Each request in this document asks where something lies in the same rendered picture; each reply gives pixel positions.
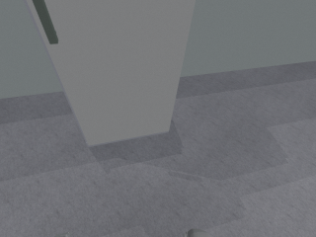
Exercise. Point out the handle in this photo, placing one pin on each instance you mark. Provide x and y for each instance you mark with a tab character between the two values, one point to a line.
46	21

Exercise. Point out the fridge door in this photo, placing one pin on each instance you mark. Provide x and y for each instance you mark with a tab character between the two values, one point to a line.
119	62

